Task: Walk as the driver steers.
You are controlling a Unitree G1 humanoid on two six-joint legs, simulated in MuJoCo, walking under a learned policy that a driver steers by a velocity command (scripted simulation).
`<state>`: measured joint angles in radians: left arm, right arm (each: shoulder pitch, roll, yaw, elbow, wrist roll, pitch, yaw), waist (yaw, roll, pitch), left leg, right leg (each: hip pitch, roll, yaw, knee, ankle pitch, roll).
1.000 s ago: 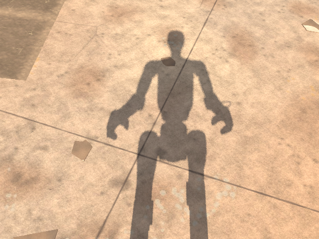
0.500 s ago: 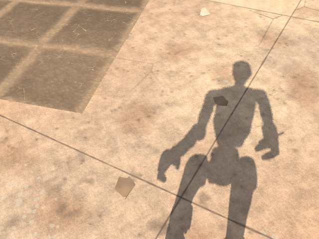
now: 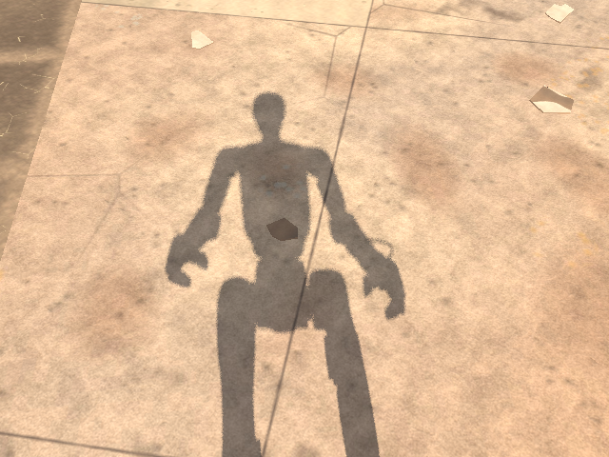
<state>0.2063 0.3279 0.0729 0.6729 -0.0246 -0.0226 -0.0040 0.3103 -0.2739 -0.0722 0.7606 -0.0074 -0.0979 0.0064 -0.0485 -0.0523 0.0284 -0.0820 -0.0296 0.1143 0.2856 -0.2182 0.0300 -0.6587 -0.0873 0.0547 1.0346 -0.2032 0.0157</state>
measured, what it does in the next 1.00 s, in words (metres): walks ahead: right foot, then left foot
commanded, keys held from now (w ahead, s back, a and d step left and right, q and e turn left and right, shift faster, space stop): w+e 0.42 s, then w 0.06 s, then w+q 0.52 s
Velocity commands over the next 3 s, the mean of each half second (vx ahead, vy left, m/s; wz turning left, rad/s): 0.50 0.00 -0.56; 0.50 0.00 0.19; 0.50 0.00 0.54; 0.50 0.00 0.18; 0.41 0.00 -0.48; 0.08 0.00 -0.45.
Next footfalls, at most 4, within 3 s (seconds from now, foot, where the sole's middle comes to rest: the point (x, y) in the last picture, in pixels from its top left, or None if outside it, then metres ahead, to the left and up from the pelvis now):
0.24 right None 0.30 -0.15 -0.78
0.76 left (305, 395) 0.63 -0.01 -0.78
1.26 right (385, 294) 0.89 -0.24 -0.78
1.76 left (260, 231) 1.11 0.09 -0.78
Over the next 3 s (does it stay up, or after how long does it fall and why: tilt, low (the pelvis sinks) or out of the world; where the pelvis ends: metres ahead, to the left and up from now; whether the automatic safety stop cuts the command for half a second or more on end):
stays up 1.48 0.02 0.00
